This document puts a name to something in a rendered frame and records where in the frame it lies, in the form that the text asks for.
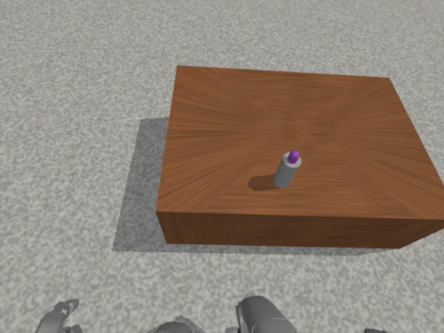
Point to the left robot hand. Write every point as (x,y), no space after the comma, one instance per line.
(53,321)

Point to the bottle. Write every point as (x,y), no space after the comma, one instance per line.
(287,169)

